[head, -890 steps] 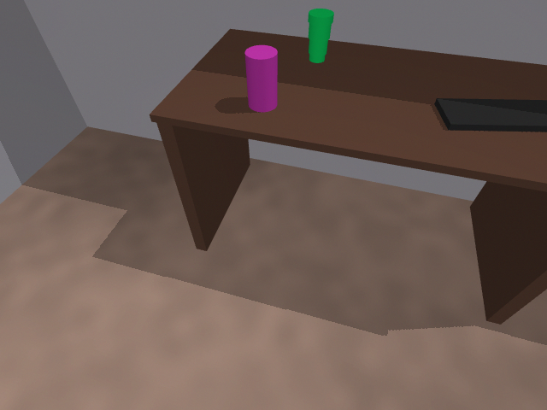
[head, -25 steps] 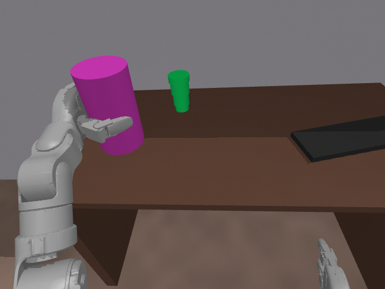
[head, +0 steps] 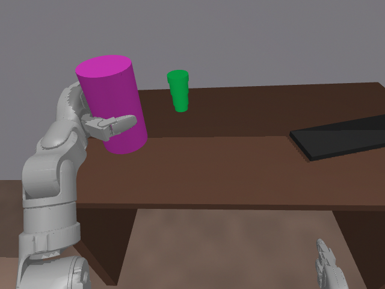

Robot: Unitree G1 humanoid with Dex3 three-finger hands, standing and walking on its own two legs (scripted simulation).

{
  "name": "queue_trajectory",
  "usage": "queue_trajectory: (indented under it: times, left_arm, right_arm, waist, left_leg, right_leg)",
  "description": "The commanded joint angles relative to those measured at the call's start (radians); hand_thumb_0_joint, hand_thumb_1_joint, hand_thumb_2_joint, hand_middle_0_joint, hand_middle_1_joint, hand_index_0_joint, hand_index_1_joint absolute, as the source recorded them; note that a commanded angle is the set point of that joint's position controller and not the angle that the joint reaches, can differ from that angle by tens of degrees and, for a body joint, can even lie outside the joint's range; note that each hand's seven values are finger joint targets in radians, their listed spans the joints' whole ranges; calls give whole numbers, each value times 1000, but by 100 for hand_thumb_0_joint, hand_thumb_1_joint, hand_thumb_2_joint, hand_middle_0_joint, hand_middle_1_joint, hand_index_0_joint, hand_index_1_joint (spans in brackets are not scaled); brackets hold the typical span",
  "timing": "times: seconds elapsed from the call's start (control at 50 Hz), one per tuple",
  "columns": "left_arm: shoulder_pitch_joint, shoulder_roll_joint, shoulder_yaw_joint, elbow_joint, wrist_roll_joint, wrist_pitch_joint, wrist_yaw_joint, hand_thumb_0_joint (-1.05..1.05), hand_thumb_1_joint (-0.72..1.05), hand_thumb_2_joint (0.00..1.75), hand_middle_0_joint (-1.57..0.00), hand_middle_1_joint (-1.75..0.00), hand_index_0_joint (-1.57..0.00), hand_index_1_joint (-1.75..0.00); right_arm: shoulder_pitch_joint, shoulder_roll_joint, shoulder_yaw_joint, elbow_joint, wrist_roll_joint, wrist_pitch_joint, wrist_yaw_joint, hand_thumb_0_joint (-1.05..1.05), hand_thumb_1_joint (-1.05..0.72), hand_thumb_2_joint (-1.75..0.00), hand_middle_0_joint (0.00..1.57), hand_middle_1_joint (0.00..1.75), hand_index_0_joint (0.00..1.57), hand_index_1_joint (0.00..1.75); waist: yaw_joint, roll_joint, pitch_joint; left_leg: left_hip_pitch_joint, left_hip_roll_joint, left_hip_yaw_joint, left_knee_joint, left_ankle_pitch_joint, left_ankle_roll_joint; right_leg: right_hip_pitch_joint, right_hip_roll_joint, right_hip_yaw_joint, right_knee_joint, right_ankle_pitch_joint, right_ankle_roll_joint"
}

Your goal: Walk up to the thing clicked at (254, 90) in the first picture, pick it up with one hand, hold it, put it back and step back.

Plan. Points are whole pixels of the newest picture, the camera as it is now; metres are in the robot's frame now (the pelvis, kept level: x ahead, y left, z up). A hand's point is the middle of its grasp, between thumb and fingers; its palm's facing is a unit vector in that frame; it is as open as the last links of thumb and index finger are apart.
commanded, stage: hold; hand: left
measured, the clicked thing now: (116, 106) +0.35 +0.15 +0.26
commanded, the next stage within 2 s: crouch in 0.36 s
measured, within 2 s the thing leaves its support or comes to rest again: neither
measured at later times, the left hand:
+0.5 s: hand (114, 108) +0.35 +0.16 +0.26, palm faces +0.09 -1.00 +0.00, open 11.6 cm
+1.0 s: hand (121, 123) +0.40 +0.18 +0.19, palm faces +0.16 -0.99 +0.02, open 11.6 cm
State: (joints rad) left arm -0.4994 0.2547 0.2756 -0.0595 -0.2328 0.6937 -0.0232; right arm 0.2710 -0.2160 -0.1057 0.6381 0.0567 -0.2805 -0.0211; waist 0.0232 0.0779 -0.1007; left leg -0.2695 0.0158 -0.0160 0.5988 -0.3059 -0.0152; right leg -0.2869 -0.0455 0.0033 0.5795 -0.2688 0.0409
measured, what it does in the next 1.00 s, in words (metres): stands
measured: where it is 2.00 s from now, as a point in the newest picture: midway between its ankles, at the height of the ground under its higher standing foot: outside the picture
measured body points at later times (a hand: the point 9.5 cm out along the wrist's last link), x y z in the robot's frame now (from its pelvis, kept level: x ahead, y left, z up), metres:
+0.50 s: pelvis +0.00 +0.00 +0.00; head -0.05 -0.04 +0.45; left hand +0.34 +0.21 +0.26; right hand +0.17 -0.25 -0.07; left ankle +0.01 +0.13 -0.73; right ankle +0.03 -0.15 -0.73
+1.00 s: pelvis -0.01 -0.01 +0.00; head -0.02 -0.02 +0.45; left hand +0.39 +0.23 +0.19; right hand +0.15 -0.27 -0.07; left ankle +0.01 +0.13 -0.73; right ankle +0.03 -0.15 -0.73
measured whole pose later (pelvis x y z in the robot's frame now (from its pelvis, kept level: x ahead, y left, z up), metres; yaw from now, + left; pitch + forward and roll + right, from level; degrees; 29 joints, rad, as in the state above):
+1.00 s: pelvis -0.01 -0.01 +0.00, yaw +0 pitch +1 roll +0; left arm -0.61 0.31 0.28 0.41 -0.17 0.39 -0.01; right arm 0.24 -0.21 -0.08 0.68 0.03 -0.33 -0.06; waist -0.02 0.03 -0.07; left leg -0.34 0.02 -0.01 0.61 -0.29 -0.02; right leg -0.36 -0.04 0.01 0.60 -0.26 0.03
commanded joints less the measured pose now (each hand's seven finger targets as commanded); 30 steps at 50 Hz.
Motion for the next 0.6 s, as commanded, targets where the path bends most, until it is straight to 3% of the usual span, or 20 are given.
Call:
queue_trajectory:
  times: [0.0, 0.1, 0.14, 0.2, 0.26, 0.28, 0.38, 0.4, 0.44, 0.46, 0.5, 0.54, 0.56, 0.58]
  left_arm:
    - [-533, 241, 98, -252, -12, -101, 14, 0, 7, 128, -123, -141, -126, -141]
    - [-544, 222, 72, -265, -8, -109, 11, 0, 8, 127, -124, -142, -127, -141]
    - [-495, 212, 75, -193, -9, -100, 4, 0, 7, 130, -125, -144, -128, -144]
    - [-529, 235, 84, -212, -11, -102, -2, 0, 5, 129, -125, -143, -128, -144]
    - [-530, 200, 52, -207, -15, -98, -10, 0, 8, 129, -125, -143, -128, -143]
    - [-510, 210, 69, -185, -16, -95, -6, 0, 6, 128, -125, -143, -128, -143]
    - [-524, 204, 62, -222, -17, -96, -4, 0, 7, 127, -124, -142, -127, -142]
    - [-525, 218, 71, -241, -15, -102, -2, 0, 6, 127, -123, -141, -126, -141]
    - [-538, 253, 95, -261, -11, -109, 3, 0, 3, 130, -127, -145, -129, -146]
    - [-545, 245, 86, -269, -7, -108, 8, 0, 4, 122, -124, -138, -126, -138]
    - [-518, 235, 101, -219, -14, -107, 7, 0, 9, 127, -127, -142, -129, -142]
    - [-524, 208, 77, -209, -19, -108, 11, 0, 7, 127, -128, -142, -131, -143]
    - [-513, 213, 85, -166, -19, -109, 12, 0, 8, 129, -130, -144, -132, -145]
    - [-506, 215, 92, -148, -23, -113, 12, 0, 9, 129, -130, -145, -132, -145]
  right_arm:
    - [-159, -127, -51, -173, 2, -64, -11, 0, 55, -5, 5, 5, 5, 5]
    - [-173, -120, -46, -180, 2, -68, -17, 0, 55, -5, 5, 5, 5, 5]
    - [-136, -111, -37, -154, 1, -62, -20, 0, 54, -6, 5, 5, 5, 5]
    - [-152, -104, -28, -164, 2, -66, -22, 0, 55, -5, 5, 5, 5, 5]
    - [-149, -102, -26, -157, 1, -68, -20, 0, 55, -5, 5, 5, 5, 5]
    - [-149, -103, -25, -161, 4, -67, -20, 0, 54, -5, 5, 5, 5, 5]
    - [-148, -102, -26, -169, 5, -67, -12, 0, 54, -5, 5, 5, 5, 5]
    - [-150, -103, -33, -157, 5, -67, -13, 0, 54, -5, 5, 5, 5, 5]
    - [-161, -125, -50, -188, 3, -71, -17, 0, 53, -7, 5, 5, 5, 5]
    - [-160, -118, -47, -175, 3, -71, -16, 0, 56, -5, 5, 5, 5, 5]
    - [-144, -114, -49, -140, 1, -68, -20, 0, 57, -4, 5, 5, 5, 5]
    - [-175, -101, -34, -157, 3, -76, -20, 0, 57, -4, 5, 5, 5, 5]
    - [-152, -102, -36, -138, 2, -74, -23, 0, 57, -4, 5, 5, 5, 5]
    - [-158, -101, -31, -128, 2, -74, -24, 0, 57, -4, 5, 5, 5, 5]
  waist:
    - [-5, -80, -201]
    - [2, -53, -213]
    - [-13, -90, -202]
    - [0, -71, -202]
    - [-7, -61, -177]
    - [0, -69, -149]
    - [-9, -58, -171]
    - [2, -45, -190]
    - [-3, -66, -220]
    - [-2, -61, -220]
    - [-7, -82, -197]
    - [-2, -93, -194]
    - [-9, -108, -172]
    - [0, -111, -164]
  left_leg:
    - [67, -33, 30, -87, 150, 21]
    - [82, -29, 28, -91, 170, 16]
    - [86, -31, 29, -85, 175, 22]
    - [78, -36, 37, -84, 181, 22]
    - [67, -32, 31, -99, 149, 20]
    - [56, -26, 24, -104, 134, 17]
    - [67, -28, 24, -101, 128, 19]
    - [67, -29, 26, -101, 136, 17]
    - [78, -33, 30, -95, 145, 20]
    - [78, -36, 35, -90, 146, 20]
    - [70, -36, 35, -86, 147, 23]
    - [64, -38, 36, -85, 154, 24]
    - [53, -38, 36, -85, 148, 26]
    - [47, -39, 36, -86, 145, 25]
  right_leg:
    - [43, 39, -68, -94, 118, -25]
    - [44, 40, -73, -85, 130, -30]
    - [39, 39, -71, -90, 138, -26]
    - [39, 35, -68, -92, 145, -27]
    - [24, 37, -67, -93, 123, -28]
    - [16, 41, -72, -93, 108, -28]
    - [25, 41, -71, -91, 107, -28]
    - [31, 42, -71, -88, 106, -32]
    - [49, 41, -71, -93, 112, -28]
    - [46, 40, -70, -92, 111, -28]
    - [39, 37, -66, -98, 116, -24]
    - [44, 36, -67, -92, 123, -24]
    - [29, 36, -66, -94, 120, -23]
    - [30, 34, -66, -96, 115, -22]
